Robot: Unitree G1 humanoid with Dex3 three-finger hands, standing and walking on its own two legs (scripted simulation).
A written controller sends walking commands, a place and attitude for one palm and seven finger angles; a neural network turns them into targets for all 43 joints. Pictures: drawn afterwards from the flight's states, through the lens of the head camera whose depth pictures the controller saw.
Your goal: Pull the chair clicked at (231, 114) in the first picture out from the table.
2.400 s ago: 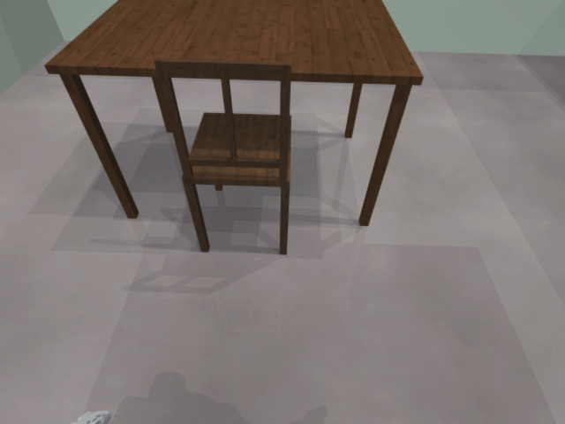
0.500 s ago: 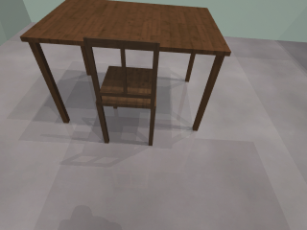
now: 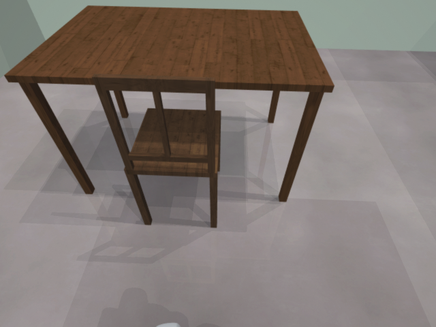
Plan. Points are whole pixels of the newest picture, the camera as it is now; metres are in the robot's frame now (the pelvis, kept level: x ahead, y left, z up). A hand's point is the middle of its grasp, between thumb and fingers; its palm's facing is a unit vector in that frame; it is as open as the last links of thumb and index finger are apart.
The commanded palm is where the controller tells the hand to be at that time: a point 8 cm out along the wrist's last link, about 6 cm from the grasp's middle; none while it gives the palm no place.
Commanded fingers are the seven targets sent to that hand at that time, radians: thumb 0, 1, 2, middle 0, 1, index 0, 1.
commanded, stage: take the last steps up to it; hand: left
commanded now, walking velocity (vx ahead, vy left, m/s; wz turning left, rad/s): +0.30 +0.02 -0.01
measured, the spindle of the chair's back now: (162, 126) +0.75 +0.21 -0.10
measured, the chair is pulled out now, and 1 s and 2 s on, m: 0.00 0.00 0.00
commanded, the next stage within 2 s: come to a stop and stand still in 0.62 s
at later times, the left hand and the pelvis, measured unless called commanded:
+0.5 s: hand (123, 321) +0.18 +0.21 -0.17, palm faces +0.04 -0.99 -0.16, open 7.4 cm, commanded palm none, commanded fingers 0.00 0.90 0.90 -0.20 -0.30 -0.20 -0.30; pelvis +0.16 +0.04 +0.01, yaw -1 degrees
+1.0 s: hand (153, 245) +0.35 +0.18 -0.16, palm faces +0.04 -0.97 -0.22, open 7.2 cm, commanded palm none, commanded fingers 0.00 0.90 0.90 -0.20 -0.30 -0.20 -0.30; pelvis +0.29 +0.00 +0.00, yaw -1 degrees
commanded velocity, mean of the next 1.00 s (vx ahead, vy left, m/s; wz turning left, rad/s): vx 0.08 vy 0.03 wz -0.01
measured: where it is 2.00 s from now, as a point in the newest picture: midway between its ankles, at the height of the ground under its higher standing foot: outside the picture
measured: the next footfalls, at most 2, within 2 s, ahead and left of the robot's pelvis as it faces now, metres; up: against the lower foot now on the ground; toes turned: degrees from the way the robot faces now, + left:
left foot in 0.20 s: +0.15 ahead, +0.13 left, +0.00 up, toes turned +9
right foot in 0.66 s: +0.35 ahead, -0.10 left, +0.00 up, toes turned -9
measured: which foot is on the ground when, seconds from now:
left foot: up 0.00-0.18, down 0.20-0.66, up 0.68-1.00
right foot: down 0.00-0.22, up 0.24-0.64, down 0.66-1.00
